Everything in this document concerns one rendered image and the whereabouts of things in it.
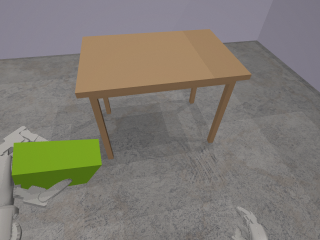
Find left robot hand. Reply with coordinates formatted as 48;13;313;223
0;126;73;208

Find sponge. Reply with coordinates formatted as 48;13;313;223
11;139;102;190

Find table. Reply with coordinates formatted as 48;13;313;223
75;29;252;160

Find right robot hand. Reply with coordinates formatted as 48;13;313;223
231;206;268;240

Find left robot forearm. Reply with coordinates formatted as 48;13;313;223
0;205;22;240

